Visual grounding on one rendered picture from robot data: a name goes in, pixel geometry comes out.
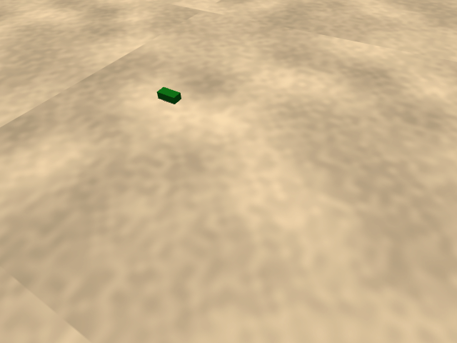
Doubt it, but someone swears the carton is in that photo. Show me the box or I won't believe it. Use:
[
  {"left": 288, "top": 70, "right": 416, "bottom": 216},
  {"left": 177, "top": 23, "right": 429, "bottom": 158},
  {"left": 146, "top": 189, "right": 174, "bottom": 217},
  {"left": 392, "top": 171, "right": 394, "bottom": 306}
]
[{"left": 157, "top": 87, "right": 181, "bottom": 104}]

